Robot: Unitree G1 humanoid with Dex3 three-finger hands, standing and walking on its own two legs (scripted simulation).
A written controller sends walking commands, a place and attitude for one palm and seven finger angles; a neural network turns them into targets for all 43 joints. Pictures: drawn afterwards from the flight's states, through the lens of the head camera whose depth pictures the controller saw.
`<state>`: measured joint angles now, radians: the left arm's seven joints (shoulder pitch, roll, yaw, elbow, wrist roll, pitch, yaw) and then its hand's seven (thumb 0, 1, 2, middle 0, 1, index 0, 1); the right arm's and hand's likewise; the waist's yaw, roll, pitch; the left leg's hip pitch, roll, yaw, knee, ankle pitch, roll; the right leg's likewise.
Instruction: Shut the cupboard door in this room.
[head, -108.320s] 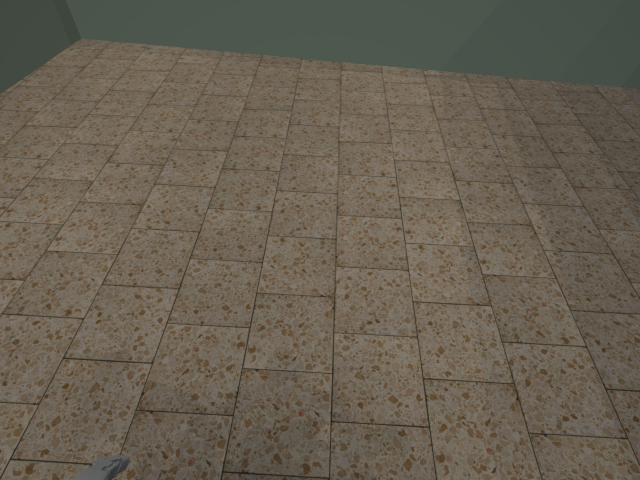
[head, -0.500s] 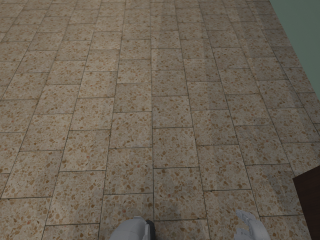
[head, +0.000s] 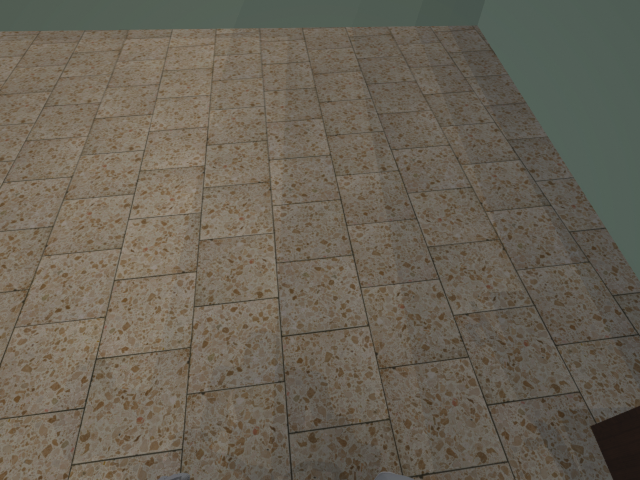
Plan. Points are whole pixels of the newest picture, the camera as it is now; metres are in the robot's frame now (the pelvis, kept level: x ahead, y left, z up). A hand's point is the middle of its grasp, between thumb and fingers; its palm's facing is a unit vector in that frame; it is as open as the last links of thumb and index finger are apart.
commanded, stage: turn to face it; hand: left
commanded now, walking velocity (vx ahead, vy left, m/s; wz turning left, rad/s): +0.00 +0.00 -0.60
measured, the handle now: out of the picture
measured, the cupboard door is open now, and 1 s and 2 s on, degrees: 10 10 10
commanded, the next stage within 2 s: none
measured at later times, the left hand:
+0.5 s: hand (168, 432) +0.20 +0.24 -0.16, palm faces -0.20 -0.95 -0.22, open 7.4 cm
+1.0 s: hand (242, 379) +0.28 +0.14 -0.14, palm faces -0.55 -0.80 -0.24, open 7.4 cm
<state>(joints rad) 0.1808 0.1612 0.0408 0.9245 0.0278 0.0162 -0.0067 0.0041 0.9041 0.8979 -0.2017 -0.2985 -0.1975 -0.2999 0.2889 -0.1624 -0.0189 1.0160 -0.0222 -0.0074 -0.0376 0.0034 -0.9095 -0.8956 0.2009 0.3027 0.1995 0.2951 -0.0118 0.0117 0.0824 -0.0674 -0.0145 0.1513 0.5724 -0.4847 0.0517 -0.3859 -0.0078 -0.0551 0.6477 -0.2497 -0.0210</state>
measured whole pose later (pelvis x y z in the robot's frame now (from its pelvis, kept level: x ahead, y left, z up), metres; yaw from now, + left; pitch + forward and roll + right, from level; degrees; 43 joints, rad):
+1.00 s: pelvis +0.09 +0.03 +0.02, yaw -34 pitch +1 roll +0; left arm 0.18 0.21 0.04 0.87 0.03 0.04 -0.01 0.01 0.90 0.90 -0.21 -0.30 -0.20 -0.30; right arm 0.19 -0.26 -0.05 0.90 -0.02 0.06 -0.01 0.01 -0.91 -0.90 0.20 0.30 0.20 0.29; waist -0.02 0.01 0.09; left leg -0.50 0.08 0.02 1.03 -0.40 -0.09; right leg -0.27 0.01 0.04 0.50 -0.25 -0.01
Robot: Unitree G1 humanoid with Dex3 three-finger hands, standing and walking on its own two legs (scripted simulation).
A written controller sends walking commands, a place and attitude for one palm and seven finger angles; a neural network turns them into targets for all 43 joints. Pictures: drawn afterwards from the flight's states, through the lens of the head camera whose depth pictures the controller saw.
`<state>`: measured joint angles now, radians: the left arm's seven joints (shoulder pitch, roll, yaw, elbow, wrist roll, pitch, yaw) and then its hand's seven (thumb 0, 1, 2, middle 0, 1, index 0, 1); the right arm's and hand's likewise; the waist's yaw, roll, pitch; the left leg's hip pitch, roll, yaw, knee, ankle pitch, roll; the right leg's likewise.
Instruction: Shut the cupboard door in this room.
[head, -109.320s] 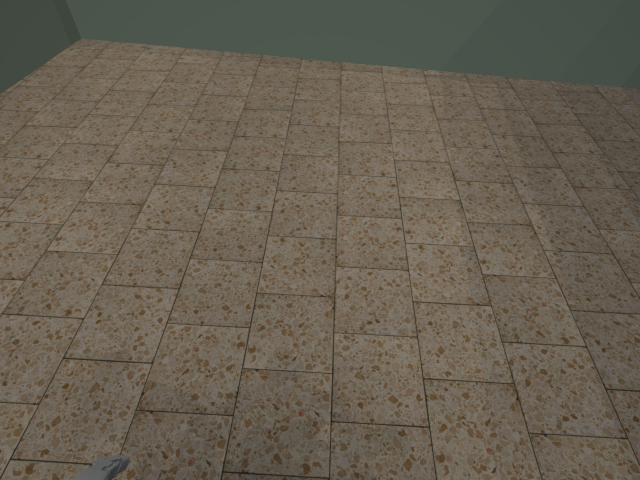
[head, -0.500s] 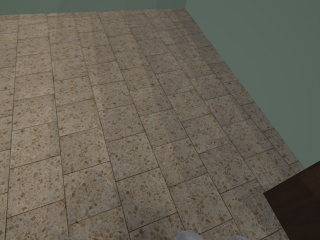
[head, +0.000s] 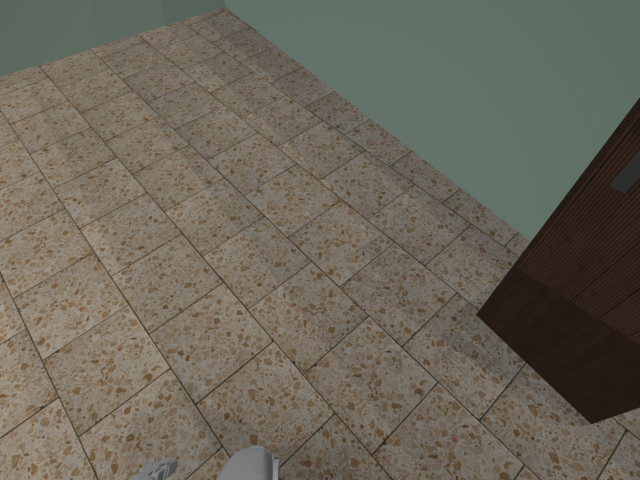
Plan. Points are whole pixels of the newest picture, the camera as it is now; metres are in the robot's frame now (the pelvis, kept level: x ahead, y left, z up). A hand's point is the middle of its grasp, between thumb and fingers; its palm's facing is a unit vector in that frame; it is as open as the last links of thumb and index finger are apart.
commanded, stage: turn to face it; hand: left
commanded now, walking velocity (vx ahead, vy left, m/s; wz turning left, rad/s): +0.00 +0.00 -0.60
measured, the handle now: out of the picture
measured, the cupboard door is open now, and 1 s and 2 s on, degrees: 10 10 10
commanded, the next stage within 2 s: take the last steps up to it in 1.12 s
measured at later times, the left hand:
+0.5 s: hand (181, 443) +0.18 +0.22 -0.16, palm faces -0.30 -0.93 -0.22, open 7.4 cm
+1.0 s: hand (221, 424) +0.21 +0.17 -0.18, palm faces -0.50 -0.84 -0.19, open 7.4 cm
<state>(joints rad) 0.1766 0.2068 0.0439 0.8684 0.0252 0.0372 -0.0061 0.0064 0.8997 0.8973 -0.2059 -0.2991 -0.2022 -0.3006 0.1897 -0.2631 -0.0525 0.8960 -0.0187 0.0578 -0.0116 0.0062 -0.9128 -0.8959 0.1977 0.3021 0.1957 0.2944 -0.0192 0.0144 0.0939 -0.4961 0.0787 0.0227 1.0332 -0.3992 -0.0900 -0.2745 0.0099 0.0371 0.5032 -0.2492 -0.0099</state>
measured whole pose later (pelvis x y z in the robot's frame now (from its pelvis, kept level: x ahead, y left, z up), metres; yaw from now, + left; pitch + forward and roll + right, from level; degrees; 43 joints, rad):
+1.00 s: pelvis +0.04 +0.04 -0.01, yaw -33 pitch +2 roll -1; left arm 0.20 0.23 0.06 0.92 0.02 0.06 0.00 0.01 0.90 0.90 -0.21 -0.30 -0.20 -0.30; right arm 0.20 -0.22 -0.03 0.90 -0.02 0.01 -0.02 0.00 -0.91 -0.90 0.20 0.30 0.20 0.29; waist 0.00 -0.05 0.05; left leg -0.32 0.03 0.05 0.60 -0.31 -0.01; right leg -0.33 0.03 0.09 0.66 -0.38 0.01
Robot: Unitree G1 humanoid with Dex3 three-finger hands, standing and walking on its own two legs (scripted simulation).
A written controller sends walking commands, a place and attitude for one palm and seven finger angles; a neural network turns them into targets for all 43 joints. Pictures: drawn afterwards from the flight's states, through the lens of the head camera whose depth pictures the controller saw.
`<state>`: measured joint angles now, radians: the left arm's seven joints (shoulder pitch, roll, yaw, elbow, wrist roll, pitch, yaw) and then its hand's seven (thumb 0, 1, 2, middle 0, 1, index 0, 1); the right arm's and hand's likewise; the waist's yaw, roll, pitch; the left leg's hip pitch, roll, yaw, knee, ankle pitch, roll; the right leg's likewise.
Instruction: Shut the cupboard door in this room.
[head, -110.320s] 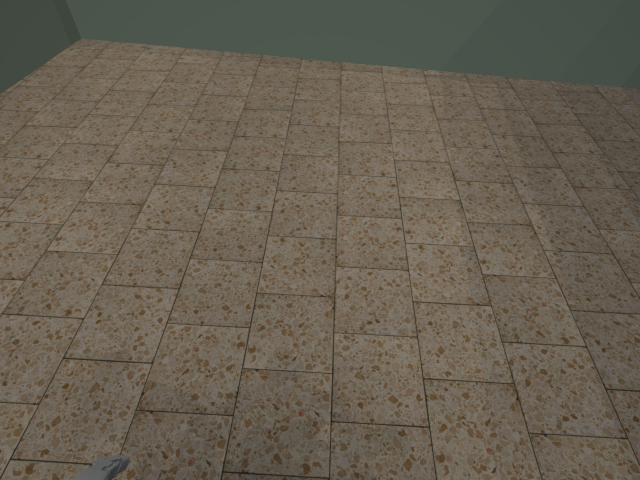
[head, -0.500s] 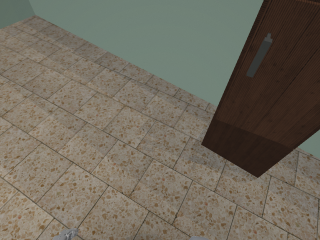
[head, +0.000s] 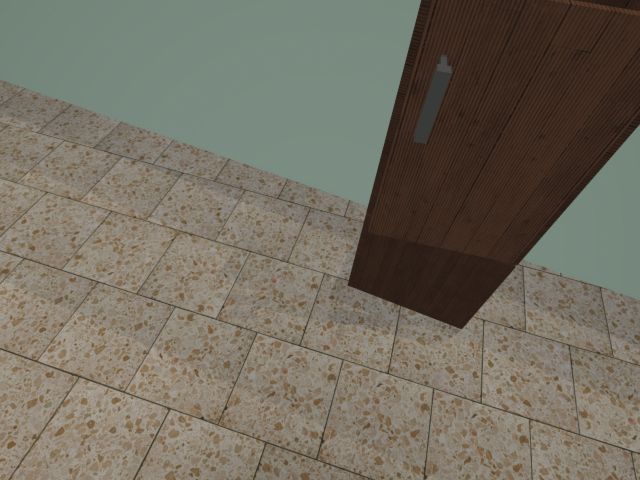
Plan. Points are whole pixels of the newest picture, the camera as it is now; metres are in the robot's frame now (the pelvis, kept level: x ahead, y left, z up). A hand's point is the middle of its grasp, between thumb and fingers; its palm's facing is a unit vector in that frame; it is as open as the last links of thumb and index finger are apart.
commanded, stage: turn to face it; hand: left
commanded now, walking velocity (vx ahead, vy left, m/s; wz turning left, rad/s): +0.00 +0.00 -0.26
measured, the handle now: (431, 100) +0.70 -0.15 +0.10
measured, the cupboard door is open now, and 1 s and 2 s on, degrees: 10 10 10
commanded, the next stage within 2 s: take the last steps up to it in 0.12 s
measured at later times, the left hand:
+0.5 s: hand out of the picture +0.12 +0.14 -0.14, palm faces -0.11 -0.96 -0.24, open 7.4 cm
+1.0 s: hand (259, 382) +0.28 +0.10 -0.17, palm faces -0.21 -0.96 -0.16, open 7.4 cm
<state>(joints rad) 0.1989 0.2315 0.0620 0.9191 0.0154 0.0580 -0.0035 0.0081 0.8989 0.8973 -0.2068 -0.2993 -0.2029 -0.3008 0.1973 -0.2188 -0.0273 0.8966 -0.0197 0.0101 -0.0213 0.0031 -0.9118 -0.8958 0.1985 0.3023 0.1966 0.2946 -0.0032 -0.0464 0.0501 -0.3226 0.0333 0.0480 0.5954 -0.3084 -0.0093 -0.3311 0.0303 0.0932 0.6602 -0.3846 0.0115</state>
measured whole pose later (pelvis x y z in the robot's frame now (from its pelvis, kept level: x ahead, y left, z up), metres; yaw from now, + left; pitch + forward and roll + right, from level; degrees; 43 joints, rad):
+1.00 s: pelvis +0.19 -0.07 +0.01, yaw -14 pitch +0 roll -1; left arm 0.24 0.22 0.08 1.00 0.04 0.03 -0.03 0.01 0.91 0.90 -0.20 -0.30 -0.20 -0.30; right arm 0.25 -0.16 -0.01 0.99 -0.04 -0.04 -0.03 0.00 -0.91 -0.90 0.20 0.30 0.20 0.29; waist 0.00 -0.03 0.06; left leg -0.26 0.09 0.18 0.50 -0.24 0.02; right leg -0.52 -0.05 0.00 1.13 -0.31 -0.01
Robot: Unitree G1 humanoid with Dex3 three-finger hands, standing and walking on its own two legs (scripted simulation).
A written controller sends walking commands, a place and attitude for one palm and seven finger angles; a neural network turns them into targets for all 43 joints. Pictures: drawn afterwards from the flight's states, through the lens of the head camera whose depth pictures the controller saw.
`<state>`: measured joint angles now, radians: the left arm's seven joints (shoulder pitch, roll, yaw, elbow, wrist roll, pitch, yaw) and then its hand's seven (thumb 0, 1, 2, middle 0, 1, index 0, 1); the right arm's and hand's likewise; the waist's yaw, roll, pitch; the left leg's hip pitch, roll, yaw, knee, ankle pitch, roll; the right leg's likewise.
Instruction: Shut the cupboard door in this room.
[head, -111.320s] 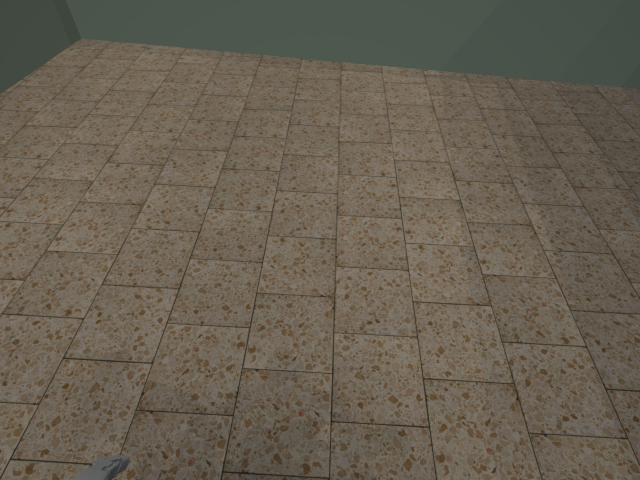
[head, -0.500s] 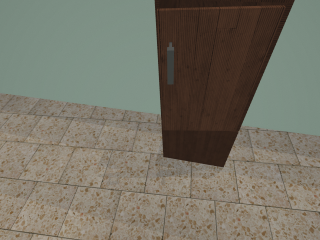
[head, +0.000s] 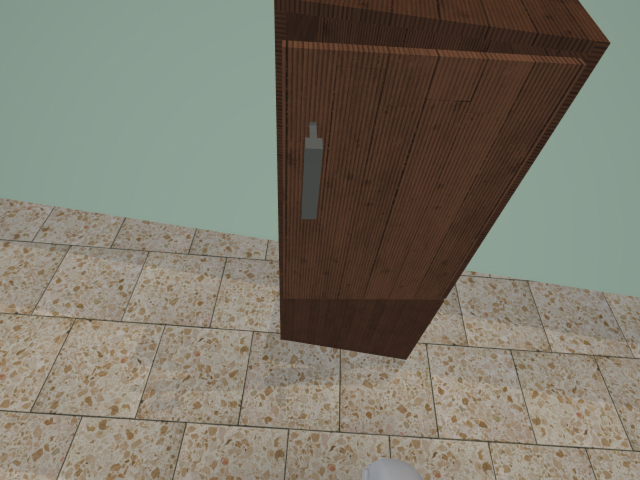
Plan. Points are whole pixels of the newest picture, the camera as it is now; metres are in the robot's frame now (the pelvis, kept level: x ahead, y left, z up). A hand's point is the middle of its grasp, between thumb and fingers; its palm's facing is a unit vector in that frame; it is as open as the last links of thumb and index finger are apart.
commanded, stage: come to a stop and stand still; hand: left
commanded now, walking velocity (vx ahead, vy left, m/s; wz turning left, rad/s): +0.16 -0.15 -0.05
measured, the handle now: (310, 172) +0.51 +0.05 +0.08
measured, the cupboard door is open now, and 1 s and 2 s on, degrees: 10 10 10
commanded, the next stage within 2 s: look again from close up in 1.24 s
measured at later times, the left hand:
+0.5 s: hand (227, 462) +0.17 +0.14 -0.17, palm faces +0.02 -0.98 -0.21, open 7.3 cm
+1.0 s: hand out of the picture +0.03 +0.22 -0.16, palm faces +0.02 -0.96 -0.27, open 7.4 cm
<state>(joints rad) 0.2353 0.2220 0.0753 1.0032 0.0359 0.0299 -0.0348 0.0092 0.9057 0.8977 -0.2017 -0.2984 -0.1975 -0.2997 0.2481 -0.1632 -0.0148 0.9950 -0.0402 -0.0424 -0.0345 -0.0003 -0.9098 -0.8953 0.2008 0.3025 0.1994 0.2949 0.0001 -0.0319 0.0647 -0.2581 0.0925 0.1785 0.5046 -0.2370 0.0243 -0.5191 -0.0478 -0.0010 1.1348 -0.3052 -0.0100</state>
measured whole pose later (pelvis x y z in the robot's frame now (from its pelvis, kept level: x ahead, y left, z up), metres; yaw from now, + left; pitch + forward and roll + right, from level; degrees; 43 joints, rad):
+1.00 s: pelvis +0.02 +0.03 -0.01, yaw +0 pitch +0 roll +1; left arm 0.34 0.15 0.00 0.97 0.02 0.01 0.03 0.01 0.90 0.90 -0.20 -0.30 -0.20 -0.30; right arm 0.27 -0.20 -0.02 0.90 -0.01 0.01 -0.02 -0.01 -0.94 -0.90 0.20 0.30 0.20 0.30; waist 0.00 0.07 0.01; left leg -0.25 -0.09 0.13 0.46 -0.22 0.09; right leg -0.28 0.01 -0.03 0.55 -0.27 -0.04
